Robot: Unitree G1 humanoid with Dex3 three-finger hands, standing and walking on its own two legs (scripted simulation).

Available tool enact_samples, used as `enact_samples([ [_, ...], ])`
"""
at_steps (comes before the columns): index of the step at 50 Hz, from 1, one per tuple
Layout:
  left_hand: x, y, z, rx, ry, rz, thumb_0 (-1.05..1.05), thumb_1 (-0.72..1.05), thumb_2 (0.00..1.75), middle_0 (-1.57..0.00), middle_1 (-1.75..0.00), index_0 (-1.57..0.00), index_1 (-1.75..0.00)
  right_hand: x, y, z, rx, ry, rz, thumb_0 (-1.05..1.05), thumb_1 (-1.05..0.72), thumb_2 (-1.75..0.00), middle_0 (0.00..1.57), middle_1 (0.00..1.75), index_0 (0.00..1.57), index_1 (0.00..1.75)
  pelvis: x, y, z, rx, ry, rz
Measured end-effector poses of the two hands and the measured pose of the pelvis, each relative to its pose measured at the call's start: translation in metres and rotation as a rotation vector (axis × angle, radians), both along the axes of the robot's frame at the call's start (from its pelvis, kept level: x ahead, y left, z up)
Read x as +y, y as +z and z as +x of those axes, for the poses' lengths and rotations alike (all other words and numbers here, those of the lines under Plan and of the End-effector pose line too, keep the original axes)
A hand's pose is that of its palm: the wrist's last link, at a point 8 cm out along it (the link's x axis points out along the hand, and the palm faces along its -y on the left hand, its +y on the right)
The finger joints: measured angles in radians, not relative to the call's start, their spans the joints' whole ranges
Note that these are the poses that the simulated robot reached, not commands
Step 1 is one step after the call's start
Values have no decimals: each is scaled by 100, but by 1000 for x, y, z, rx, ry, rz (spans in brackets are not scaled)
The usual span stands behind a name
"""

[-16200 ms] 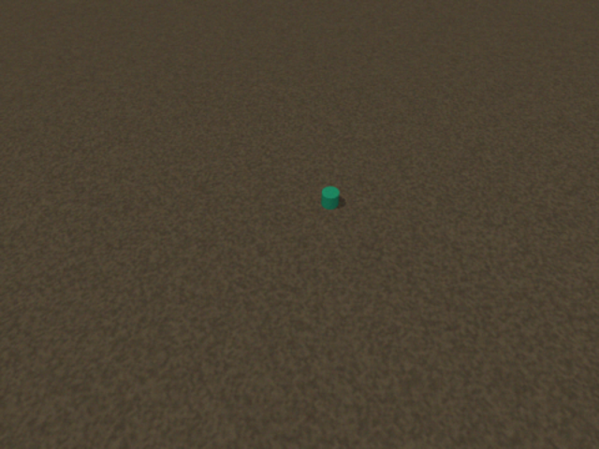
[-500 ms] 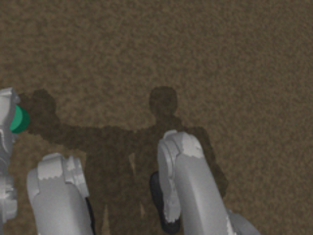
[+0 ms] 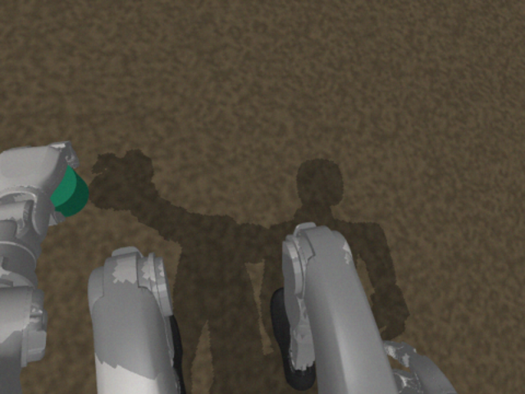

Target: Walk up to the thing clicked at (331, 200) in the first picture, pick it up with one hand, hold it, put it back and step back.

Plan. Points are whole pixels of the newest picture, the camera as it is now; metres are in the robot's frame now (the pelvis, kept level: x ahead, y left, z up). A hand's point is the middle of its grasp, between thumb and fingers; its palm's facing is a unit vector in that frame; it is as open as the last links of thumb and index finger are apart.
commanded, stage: lift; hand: left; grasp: from above
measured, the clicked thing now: (55, 189) +0.44 +0.30 -0.19
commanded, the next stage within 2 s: hold in 1.70 s
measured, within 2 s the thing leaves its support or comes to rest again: neither
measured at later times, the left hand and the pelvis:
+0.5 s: hand (8, 198) +0.39 +0.30 -0.06, palm faces -0.45 -0.08 -0.89, open 10.6 cm; pelvis +0.00 +0.00 +0.06, yaw +2 degrees
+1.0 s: hand out of the picture +0.33 +0.29 +0.14, palm faces -0.42 -0.13 -0.90, open 10.6 cm; pelvis +0.01 +0.01 +0.23, yaw +5 degrees
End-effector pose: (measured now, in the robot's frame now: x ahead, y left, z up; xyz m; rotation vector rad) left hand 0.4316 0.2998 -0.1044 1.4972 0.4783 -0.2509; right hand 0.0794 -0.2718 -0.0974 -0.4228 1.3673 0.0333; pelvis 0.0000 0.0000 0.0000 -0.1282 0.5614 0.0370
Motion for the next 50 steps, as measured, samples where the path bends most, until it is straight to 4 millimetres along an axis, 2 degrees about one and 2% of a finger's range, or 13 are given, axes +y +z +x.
enact_samples([
  [7, 0, 14, -1, -11, 19, 8, 1, -15, 74, -59, -80, -57, -80, 0, 3, -11, 4, -39, -13, 0, -92, -91, 20, 30, 20, 30, 0, 6, -2, 8, 5, 6],
  [13, 1, 34, -8, 16, 31, 7, 0, -15, 74, -61, -77, -59, -78, 4, 12, -15, 2, -82, 1, 0, -92, -91, 20, 30, 20, 30, 0, 20, -3, 19, 12, 11],
  [18, 2, 57, -17, 21, 23, 5, 0, -15, 74, -62, -76, -59, -77, 7, 24, -10, -17, -104, 7, 0, -92, -91, 20, 30, 20, 30, 0, 36, -3, 23, 17, 16],
  [24, 4, 92, -29, 11, 19, 1, 0, -15, 73, -62, -76, -59, -77, 7, 45, 7, -66, -111, 6, 0, -92, -91, 20, 30, 20, 30, 1, 59, -4, 25, 24, 20],
  [37, 2, 182, -62, -21, 33, -23, 0, -13, 72, -60, -76, -58, -77, 15, 117, 54, -211, -115, 5, 0, -92, -91, 20, 30, 20, 30, 4, 129, -1, -5, 46, 29],
  [43, -2, 234, -78, -27, 48, -28, 0, -13, 72, -60, -76, -58, -78, 23, 160, 71, -264, -124, 19, 0, -92, -91, 20, 30, 20, 30, 5, 172, 3, -43, 55, 42],
  [50, -10, 299, -94, -23, 68, -35, 0, -13, 72, -60, -76, -58, -77, 34, 215, 81, -305, -140, 40, 0, -92, -91, 20, 30, 20, 30, 6, 228, 11, -110, 64, 63],
])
